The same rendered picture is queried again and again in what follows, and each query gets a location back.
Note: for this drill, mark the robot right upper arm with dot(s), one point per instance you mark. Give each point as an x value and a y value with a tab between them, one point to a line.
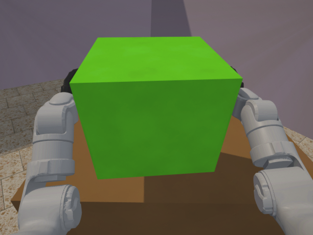
287	195

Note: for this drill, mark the left robot forearm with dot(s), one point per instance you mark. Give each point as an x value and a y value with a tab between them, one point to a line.
53	139

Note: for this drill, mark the carton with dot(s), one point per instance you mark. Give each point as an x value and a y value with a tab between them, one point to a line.
154	106

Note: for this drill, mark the pedestal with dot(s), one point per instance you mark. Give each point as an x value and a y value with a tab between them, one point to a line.
209	203

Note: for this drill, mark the robot left hand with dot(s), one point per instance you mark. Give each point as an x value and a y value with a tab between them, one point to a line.
66	87

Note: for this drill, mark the right robot forearm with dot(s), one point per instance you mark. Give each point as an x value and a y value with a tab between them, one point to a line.
270	147

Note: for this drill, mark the robot left upper arm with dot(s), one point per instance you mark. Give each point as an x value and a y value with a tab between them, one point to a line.
52	210

